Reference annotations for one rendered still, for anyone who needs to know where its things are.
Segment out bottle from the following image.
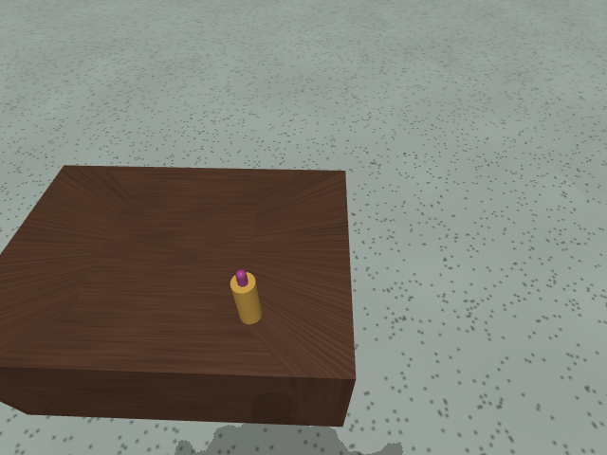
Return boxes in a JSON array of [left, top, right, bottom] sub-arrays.
[[230, 269, 262, 324]]

